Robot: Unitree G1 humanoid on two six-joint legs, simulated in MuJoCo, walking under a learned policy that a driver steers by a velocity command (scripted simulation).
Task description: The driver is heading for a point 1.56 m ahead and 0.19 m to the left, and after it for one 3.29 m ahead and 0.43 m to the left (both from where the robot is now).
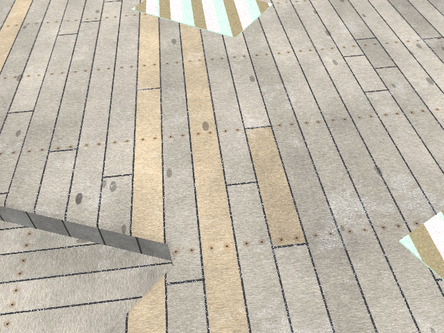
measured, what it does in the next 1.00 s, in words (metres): walks ahead, turning left: left foot, then right foot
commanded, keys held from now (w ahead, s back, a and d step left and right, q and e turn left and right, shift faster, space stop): w+q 0.30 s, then w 0.70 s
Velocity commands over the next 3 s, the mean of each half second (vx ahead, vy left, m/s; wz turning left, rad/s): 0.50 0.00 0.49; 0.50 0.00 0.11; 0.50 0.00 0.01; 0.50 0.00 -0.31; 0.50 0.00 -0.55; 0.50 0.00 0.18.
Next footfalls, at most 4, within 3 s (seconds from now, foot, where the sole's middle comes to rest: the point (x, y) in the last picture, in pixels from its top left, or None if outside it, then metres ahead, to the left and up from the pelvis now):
0.26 left None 0.31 0.13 -0.77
0.84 right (244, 284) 0.71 0.02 -0.77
1.42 left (159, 216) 0.98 0.33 -0.77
1.98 right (210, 151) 1.33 0.16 -0.77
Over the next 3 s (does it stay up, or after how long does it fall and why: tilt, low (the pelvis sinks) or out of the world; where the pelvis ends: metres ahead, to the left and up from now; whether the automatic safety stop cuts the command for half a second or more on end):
stays up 1.70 0.18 0.00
